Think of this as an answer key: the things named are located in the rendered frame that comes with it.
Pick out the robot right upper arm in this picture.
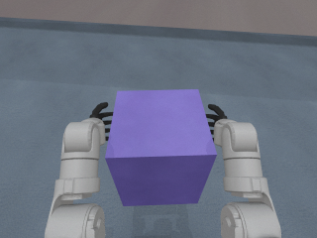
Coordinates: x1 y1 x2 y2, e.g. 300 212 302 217
220 201 281 238

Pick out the carton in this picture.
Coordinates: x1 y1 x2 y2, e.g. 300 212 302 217
105 89 217 206

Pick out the left robot hand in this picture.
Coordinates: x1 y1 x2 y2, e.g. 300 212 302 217
89 102 114 141

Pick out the right robot hand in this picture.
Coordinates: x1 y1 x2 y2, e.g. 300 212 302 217
205 104 228 142

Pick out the right robot forearm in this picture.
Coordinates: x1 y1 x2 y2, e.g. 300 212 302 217
213 118 281 236

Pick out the robot left upper arm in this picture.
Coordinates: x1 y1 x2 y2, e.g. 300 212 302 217
46 203 106 238

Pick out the left robot forearm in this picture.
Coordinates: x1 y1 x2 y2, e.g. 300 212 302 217
45 117 106 238

